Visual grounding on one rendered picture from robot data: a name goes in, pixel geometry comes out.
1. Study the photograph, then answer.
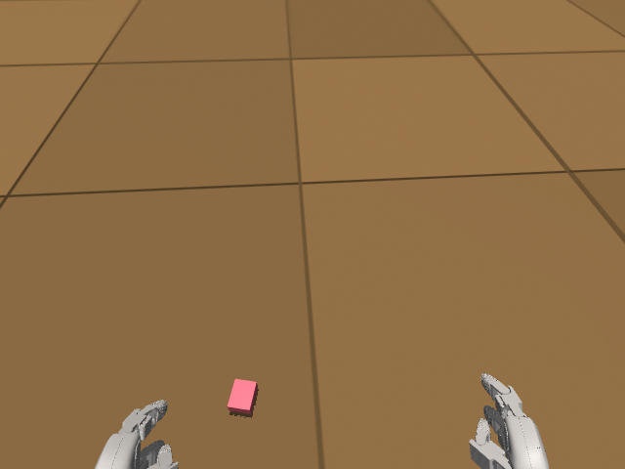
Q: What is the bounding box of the small box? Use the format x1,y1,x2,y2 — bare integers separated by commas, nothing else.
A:
228,379,258,414

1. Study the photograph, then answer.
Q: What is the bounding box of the right robot hand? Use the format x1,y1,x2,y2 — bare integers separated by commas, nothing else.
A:
470,373,550,469

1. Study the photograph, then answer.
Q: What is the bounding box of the left robot hand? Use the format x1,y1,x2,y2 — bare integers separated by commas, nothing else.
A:
95,400,179,469

